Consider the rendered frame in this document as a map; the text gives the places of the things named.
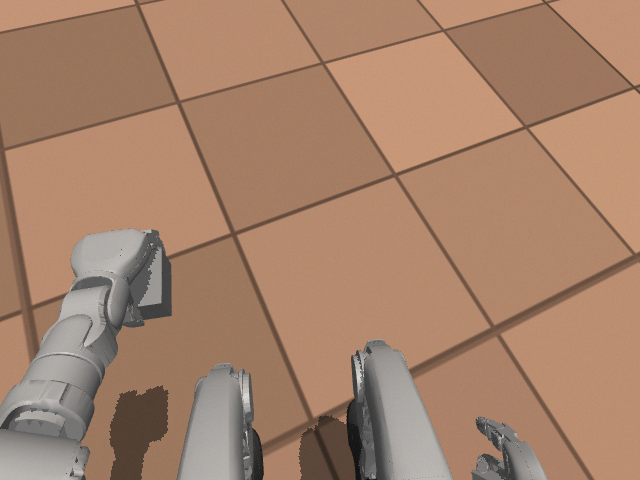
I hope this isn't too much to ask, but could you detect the right robot hand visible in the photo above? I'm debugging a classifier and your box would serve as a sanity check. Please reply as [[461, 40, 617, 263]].
[[471, 417, 548, 480]]

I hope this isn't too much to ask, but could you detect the left robot hand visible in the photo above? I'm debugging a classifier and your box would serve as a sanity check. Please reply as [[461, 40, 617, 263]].
[[71, 228, 165, 328]]

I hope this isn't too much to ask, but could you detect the small box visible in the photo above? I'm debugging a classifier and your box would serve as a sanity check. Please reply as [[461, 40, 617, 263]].
[[129, 248, 172, 320]]

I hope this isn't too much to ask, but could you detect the left robot arm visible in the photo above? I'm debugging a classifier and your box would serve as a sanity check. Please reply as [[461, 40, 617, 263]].
[[0, 271, 131, 480]]

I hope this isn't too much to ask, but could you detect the right robot foot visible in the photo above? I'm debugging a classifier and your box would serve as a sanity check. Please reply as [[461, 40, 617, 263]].
[[347, 399, 377, 480]]

